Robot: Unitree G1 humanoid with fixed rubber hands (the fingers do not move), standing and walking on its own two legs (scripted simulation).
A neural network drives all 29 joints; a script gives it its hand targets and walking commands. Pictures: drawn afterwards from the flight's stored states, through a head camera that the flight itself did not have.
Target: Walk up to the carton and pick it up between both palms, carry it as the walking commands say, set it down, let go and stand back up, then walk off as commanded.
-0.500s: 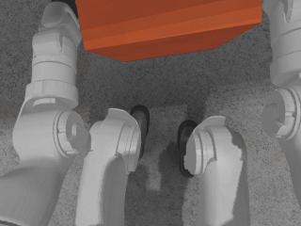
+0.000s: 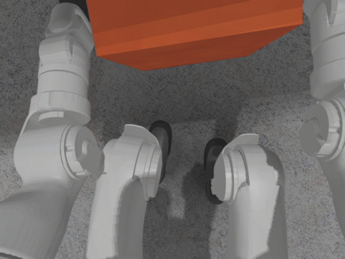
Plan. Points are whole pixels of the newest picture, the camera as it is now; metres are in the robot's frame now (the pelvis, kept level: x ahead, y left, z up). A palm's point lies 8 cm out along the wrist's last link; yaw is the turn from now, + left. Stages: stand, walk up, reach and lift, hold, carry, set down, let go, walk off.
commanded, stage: set down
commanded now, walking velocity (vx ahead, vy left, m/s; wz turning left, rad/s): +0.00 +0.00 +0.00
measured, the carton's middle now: (187, 0) +0.56 +0.02 -0.23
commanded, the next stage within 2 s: let go in 1.86 s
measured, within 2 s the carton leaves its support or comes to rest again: neither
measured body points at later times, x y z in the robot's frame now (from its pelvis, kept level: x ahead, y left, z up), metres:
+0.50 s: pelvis +0.01 +0.00 +0.00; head +0.38 -0.02 +0.24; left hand +0.53 +0.22 -0.18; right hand +0.59 -0.17 -0.18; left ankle +0.15 +0.10 -0.35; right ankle +0.10 -0.09 -0.35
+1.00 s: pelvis +0.00 +0.01 +0.03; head +0.36 +0.00 +0.28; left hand +0.53 +0.25 -0.11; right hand +0.60 -0.19 -0.10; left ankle +0.15 +0.10 -0.35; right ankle +0.10 -0.09 -0.35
